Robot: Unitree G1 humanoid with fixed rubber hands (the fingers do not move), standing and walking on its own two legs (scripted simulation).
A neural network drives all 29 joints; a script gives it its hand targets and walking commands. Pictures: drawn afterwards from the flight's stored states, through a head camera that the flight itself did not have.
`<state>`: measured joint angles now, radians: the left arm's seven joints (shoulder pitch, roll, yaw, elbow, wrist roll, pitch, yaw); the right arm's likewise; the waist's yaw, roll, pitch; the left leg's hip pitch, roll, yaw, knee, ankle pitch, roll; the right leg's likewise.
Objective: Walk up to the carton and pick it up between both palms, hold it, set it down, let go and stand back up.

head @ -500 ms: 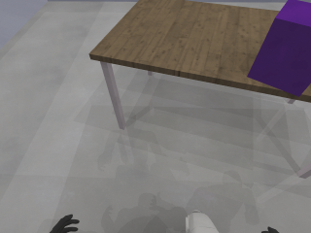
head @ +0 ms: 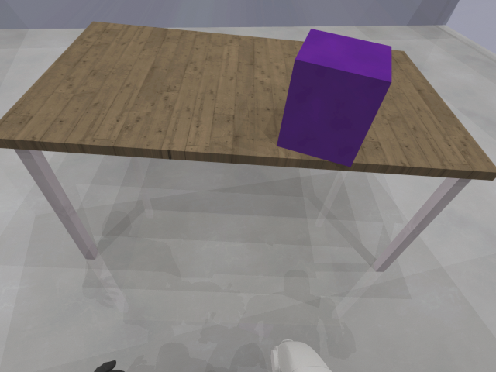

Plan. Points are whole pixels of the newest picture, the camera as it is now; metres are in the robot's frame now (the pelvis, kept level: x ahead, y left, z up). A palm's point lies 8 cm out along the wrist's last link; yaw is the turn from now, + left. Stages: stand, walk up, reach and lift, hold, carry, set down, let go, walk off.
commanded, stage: walk up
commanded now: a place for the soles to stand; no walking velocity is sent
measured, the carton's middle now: (331, 98) +0.76 -0.18 +0.06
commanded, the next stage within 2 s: none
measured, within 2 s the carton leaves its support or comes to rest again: neither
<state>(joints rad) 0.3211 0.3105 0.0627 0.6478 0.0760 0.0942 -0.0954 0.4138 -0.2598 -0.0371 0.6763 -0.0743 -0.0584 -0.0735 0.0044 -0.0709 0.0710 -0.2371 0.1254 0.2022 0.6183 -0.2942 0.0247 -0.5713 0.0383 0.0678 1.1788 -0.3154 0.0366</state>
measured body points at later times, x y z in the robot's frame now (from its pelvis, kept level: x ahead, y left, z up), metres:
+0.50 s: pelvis +0.13 -0.14 -0.01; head +0.14 -0.14 +0.44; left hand +0.26 +0.11 -0.12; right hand +0.15 -0.42 -0.12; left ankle +0.17 -0.01 -0.68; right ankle +0.16 -0.25 -0.73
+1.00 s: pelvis +0.20 -0.23 -0.01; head +0.22 -0.23 +0.44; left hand +0.37 +0.02 -0.11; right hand +0.27 -0.51 -0.11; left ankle +0.25 -0.07 -0.73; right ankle +0.22 -0.36 -0.73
